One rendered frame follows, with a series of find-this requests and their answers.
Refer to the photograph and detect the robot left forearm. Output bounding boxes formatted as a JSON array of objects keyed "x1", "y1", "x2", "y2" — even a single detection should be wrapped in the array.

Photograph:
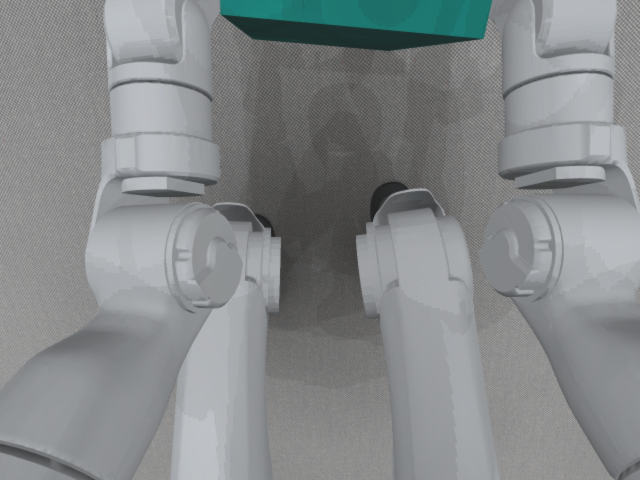
[{"x1": 85, "y1": 0, "x2": 221, "y2": 270}]

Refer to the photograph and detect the right robot thigh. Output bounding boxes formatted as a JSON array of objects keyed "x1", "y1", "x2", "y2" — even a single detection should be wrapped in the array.
[{"x1": 356, "y1": 208, "x2": 500, "y2": 480}]

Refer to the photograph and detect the left robot upper arm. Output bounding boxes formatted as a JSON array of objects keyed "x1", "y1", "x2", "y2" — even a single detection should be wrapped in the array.
[{"x1": 0, "y1": 202, "x2": 243, "y2": 480}]

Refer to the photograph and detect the right robot upper arm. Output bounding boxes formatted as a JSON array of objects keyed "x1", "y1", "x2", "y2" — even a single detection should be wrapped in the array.
[{"x1": 479, "y1": 193, "x2": 640, "y2": 480}]

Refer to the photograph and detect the robot thigh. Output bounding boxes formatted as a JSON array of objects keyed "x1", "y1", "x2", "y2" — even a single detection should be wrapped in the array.
[
  {"x1": 170, "y1": 221, "x2": 281, "y2": 480},
  {"x1": 356, "y1": 208, "x2": 500, "y2": 480}
]

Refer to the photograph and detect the left robot thigh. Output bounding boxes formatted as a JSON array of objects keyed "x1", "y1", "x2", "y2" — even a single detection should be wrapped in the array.
[{"x1": 170, "y1": 221, "x2": 281, "y2": 480}]

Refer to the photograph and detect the carton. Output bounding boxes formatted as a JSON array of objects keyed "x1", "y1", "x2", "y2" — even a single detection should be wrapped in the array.
[{"x1": 220, "y1": 0, "x2": 492, "y2": 51}]

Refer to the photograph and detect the robot right forearm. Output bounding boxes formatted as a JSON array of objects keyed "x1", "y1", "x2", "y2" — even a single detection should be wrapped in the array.
[{"x1": 489, "y1": 0, "x2": 640, "y2": 214}]

